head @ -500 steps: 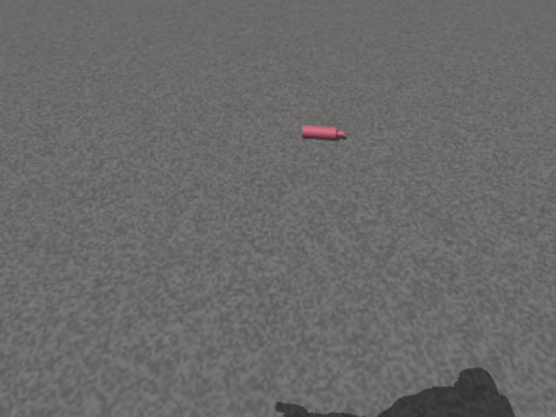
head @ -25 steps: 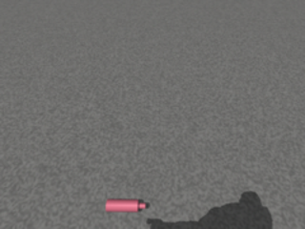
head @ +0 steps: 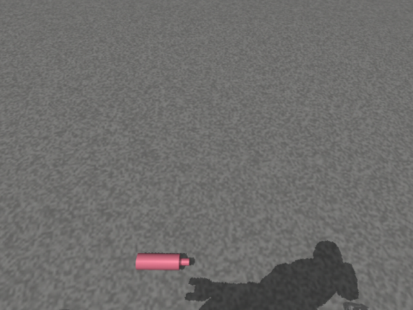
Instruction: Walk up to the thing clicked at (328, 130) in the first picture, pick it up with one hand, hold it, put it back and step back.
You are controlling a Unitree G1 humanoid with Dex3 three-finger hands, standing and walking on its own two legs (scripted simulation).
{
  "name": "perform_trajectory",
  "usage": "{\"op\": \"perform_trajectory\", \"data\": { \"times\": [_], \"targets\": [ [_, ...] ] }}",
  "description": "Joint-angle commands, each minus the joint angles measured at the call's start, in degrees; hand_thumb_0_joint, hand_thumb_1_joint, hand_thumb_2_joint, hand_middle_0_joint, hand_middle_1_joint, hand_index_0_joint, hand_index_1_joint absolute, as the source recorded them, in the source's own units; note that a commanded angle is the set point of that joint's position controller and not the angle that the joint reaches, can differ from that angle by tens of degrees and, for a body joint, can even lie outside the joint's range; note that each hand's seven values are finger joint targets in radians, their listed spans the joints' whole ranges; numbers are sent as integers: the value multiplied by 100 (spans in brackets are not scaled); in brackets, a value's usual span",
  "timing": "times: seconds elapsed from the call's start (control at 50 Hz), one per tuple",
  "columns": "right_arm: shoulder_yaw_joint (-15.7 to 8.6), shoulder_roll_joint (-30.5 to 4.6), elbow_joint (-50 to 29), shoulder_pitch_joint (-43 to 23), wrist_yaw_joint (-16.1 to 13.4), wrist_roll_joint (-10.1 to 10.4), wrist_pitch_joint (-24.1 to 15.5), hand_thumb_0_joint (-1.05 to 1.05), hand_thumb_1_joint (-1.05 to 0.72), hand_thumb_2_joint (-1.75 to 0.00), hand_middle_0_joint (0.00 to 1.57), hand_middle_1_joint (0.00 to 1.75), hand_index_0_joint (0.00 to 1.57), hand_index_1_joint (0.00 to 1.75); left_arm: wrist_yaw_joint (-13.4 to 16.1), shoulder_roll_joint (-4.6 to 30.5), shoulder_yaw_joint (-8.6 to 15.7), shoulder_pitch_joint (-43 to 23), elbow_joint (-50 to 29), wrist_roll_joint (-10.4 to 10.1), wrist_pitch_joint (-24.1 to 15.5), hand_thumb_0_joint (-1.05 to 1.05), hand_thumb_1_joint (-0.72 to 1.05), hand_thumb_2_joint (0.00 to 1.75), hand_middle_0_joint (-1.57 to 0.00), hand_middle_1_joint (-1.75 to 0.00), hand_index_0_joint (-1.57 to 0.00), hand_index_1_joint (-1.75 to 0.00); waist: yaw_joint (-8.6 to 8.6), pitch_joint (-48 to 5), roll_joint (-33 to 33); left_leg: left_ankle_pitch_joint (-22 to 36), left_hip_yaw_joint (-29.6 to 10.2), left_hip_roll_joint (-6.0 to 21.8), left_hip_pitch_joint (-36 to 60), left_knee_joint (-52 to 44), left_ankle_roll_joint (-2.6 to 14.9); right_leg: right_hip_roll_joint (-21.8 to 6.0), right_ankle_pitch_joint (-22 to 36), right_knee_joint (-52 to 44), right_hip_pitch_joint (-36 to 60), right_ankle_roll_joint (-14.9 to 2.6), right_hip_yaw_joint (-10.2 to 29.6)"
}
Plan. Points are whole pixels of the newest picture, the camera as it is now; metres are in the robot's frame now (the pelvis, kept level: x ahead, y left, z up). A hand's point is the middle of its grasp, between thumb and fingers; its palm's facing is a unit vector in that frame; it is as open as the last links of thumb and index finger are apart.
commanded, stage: walk up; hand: left
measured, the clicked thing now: (163, 261) +0.38 +0.18 -0.74
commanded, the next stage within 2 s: none
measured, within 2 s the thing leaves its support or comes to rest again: neither
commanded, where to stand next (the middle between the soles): -0.01 -0.03 m, yaw -1 degrees
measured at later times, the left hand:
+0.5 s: hand out of the picture +0.02 +0.22 -0.17, palm faces +0.04 -0.94 -0.33, open 7.4 cm
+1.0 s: hand out of the picture +0.04 +0.23 -0.15, palm faces +0.05 -0.94 -0.35, open 7.4 cm
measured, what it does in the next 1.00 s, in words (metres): steps on the spot: left foot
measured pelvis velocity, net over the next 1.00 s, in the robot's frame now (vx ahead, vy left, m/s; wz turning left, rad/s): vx -0.03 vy -0.03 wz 0.02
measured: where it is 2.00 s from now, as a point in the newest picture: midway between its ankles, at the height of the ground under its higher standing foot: outside the picture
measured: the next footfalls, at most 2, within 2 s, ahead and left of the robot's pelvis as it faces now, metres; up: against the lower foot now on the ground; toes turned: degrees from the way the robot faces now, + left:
left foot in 0.46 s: -0.03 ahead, +0.09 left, +0.00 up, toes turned +1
left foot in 1.90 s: -0.12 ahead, +0.12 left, +0.00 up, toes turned -1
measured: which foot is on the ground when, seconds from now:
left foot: down 0.00-0.14, up 0.16-0.44, down 0.46-1.00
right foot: down 0.00-1.00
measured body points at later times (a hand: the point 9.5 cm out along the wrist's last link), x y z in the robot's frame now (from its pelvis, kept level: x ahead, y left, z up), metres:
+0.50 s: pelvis -0.04 -0.04 -0.01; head -0.01 -0.03 +0.44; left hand +0.02 +0.27 -0.14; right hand +0.02 -0.34 -0.14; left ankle -0.07 +0.09 -0.75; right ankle -0.01 -0.13 -0.74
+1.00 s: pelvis -0.03 -0.03 +0.00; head -0.03 -0.03 +0.45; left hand +0.03 +0.28 -0.12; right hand +0.07 -0.32 -0.13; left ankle -0.07 +0.09 -0.74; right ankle -0.01 -0.13 -0.74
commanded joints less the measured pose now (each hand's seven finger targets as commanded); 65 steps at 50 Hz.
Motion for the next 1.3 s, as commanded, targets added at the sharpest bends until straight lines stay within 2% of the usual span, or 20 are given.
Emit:
{"op": "perform_trajectory", "data": {
  "times": [0.0,0.04,0.08,0.12,0.14,0.16,0.24,0.34,0.38,0.42,0.46,0.48,0.5,0.54,0.56,0.64,0.7,0.82,0.92,1.28],
  "targets": [
    [-423,-1674,-538,-157,-166,-12,-35,0,-90,-90,20,30,20,30,-17,1003,291,177,-451,32,-1,0,90,90,-20,-30,-20,-30,-3,-842,960,1421,-962,1301,-113,-311,929,-125,378,768,154,-261,83],
    [-450,-1646,-696,-335,-149,-46,2,0,-90,-90,20,30,20,30,-65,1041,352,389,-428,59,37,0,90,90,-20,-30,-20,-30,113,-787,1053,760,-973,1324,-549,-216,994,-83,-212,957,234,-339,74],
    [-480,-1589,-819,-391,-131,-55,49,0,-90,-90,20,30,20,30,-97,1104,421,620,-440,89,36,0,90,90,-20,-30,-20,-30,231,-797,904,298,-874,1136,-786,221,879,-186,1,782,290,-493,199],
    [-390,-1196,-927,-374,-123,-16,117,0,-90,-90,20,30,20,30,-109,1480,512,385,-626,101,-13,0,90,90,-20,-30,-20,-30,219,-378,-547,-1206,15,-191,-961,1799,302,-1174,584,-820,-426,-974,1570],
    [-393,-1160,-944,-287,-146,-49,172,0,-90,-90,20,30,20,30,-83,1735,577,162,-798,168,-51,0,90,90,-20,-30,-20,-30,281,-251,-990,-2395,-232,-544,-1155,2998,241,-1713,364,-1144,-740,-1376,2284],
    [-426,-1221,-917,-10,-171,-68,201,0,-90,-90,20,30,20,30,-61,1755,602,98,-929,224,-69,0,90,90,-20,-30,-20,-30,237,-213,-904,-2576,-653,-458,-1183,3575,284,-1915,147,-1199,-943,-1534,2497],
    [-380,-1211,-773,588,-153,6,154,0,-90,-90,20,30,20,30,5,1162,497,-221,-1182,207,-115,0,90,90,-20,-30,-20,-30,28,-376,-587,-1920,-905,-391,-1351,4030,167,-1061,972,-692,-402,-1264,1237],
    [-260,-1220,-885,467,-97,-94,43,0,-90,-90,20,30,20,30,56,1155,482,275,-1150,184,-174,0,90,90,-20,-30,-20,-30,308,-890,-574,-1805,-590,-58,-1226,1880,33,-1290,-116,-560,751,-1306,1410],
    [-249,-1200,-835,544,-108,-162,-27,0,-90,-90,20,30,20,30,25,1186,480,304,-1130,108,-158,0,90,90,-20,-30,-20,-30,250,-870,-648,-1700,-467,-50,-666,826,79,-1320,524,-244,570,-1218,1337],
    [-263,-1086,-678,848,-131,-222,-105,0,-90,-90,20,30,20,30,-15,1152,404,222,-1105,13,-118,0,90,90,-20,-30,-20,-30,-1,-810,-393,-183,-320,-132,399,-718,185,-1131,1219,210,-10,-835,969],
    [-353,-1506,-803,580,-158,-293,-204,0,-90,-90,20,30,20,30,-29,669,251,221,-1164,-101,-161,0,90,90,-20,-30,-20,-30,143,-960,565,1189,-1899,1087,946,-841,518,-351,909,723,-703,-250,416],
    [-336,-1705,-897,87,-128,-225,-218,0,-90,-90,20,30,20,30,-29,691,297,196,-968,-129,-132,0,90,90,-20,-30,-20,-30,301,-632,771,436,-2147,1460,90,-772,951,-12,-390,412,-378,-120,171],
    [-312,-1648,-918,-230,-95,-166,-203,0,-90,-90,20,30,20,30,-25,888,358,215,-800,-50,-137,0,90,90,-20,-30,-20,-30,300,-530,827,-104,-1725,1316,-673,-530,1035,-168,-755,483,516,-185,336],
    [-181,-1220,-864,-50,-62,-124,-172,0,-90,-90,20,30,20,30,-45,948,334,138,-765,-1,-257,0,90,90,-20,-30,-20,-30,238,-591,452,137,-735,544,-156,-233,453,-415,580,-365,463,-328,571],
    [-160,-1163,-872,78,-75,-116,-176,0,-90,-90,20,30,20,30,-39,948,319,75,-742,-5,-305,0,90,90,-20,-30,-20,-30,133,-626,540,390,-671,427,-69,-245,310,-516,1320,-320,466,-395,668],
    [-124,-1155,-662,137,-63,-93,-145,0,-90,-90,20,30,20,30,-20,921,282,-57,-523,-11,-307,0,90,90,-20,-30,-20,-30,121,-136,351,-736,-874,461,-284,-615,361,-491,63,-710,85,-379,781],
    [-128,-1166,-610,147,-47,-91,-165,0,-90,-90,20,30,20,30,-16,947,292,-24,-354,3,-347,0,90,90,-20,-30,-20,-30,100,-120,96,-530,-816,437,-64,-538,372,-518,-170,-974,-91,-395,890],
    [-90,-1173,-496,50,-56,-73,-249,0,-90,-90,20,30,20,30,-21,829,245,-100,-186,-44,-414,0,90,90,-20,-30,-20,-30,128,-777,134,628,-757,556,340,-632,298,-535,1451,-727,474,-317,717],
    [-95,-1205,-421,-40,-78,-76,-241,0,-90,-90,20,30,20,30,3,836,224,-150,-104,-50,-408,0,90,90,-20,-30,-20,-30,132,-888,112,1137,-671,628,488,-678,275,-573,1958,-657,642,-302,646],
    [-76,-1150,-183,-56,-68,-90,-218,0,-90,-90,20,30,20,30,30,882,197,-400,104,-40,-375,0,90,90,-20,-30,-20,-30,93,-596,158,501,-610,589,354,-1006,242,-541,1472,-834,572,-238,719]
  ]
}}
